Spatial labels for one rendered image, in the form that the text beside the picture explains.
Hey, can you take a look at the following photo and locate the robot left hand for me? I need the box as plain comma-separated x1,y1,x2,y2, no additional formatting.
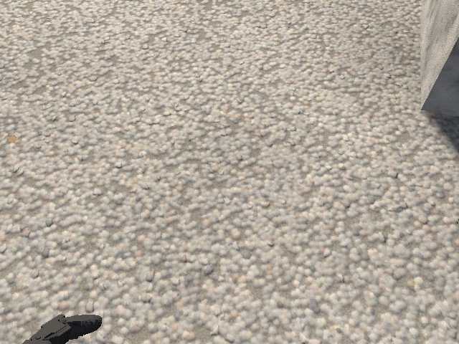
22,314,102,344

